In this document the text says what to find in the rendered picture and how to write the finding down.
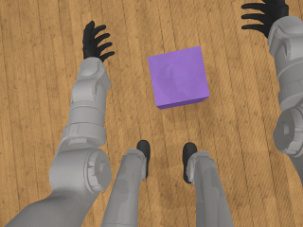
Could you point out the left robot forearm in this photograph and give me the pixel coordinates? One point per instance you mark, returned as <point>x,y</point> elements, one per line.
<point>85,127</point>

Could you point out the right robot shin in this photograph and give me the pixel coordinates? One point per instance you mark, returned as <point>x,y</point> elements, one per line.
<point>200,153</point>

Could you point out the robot right hand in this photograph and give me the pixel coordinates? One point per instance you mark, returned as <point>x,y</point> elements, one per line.
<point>272,9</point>

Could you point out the robot left thigh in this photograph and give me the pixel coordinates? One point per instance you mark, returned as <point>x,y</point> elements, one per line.
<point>122,206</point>

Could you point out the carton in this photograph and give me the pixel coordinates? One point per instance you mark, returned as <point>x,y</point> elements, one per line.
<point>178,78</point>

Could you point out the robot left upper arm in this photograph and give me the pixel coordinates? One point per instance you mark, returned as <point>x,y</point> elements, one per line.
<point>76,178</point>

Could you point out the right robot forearm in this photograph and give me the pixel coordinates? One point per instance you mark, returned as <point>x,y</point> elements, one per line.
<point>285,40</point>

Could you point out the robot right upper arm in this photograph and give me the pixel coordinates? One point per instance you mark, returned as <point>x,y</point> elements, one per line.
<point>288,136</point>

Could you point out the robot left hand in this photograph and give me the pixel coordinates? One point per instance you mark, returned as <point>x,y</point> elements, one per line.
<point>90,43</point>

